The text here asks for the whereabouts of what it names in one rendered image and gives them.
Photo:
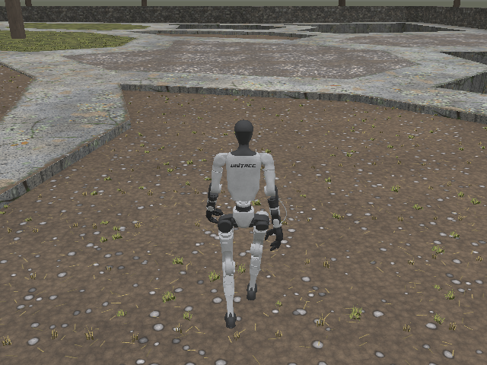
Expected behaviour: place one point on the robot right hand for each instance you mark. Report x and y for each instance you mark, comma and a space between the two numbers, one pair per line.
279, 237

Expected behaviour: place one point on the robot left upper arm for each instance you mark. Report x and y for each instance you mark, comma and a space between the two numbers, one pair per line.
219, 161

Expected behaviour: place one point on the left robot foot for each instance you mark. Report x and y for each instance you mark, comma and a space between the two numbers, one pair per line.
230, 321

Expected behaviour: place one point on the right robot forearm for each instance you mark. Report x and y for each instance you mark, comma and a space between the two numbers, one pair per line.
274, 209

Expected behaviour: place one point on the left robot forearm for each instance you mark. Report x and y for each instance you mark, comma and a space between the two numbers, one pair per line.
212, 199

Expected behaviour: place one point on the robot head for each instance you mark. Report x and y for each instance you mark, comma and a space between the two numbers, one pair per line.
243, 131

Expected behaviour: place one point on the robot right upper arm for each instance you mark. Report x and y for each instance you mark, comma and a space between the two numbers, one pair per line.
269, 173

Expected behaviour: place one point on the robot left hand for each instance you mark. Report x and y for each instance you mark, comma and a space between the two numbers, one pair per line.
216, 212

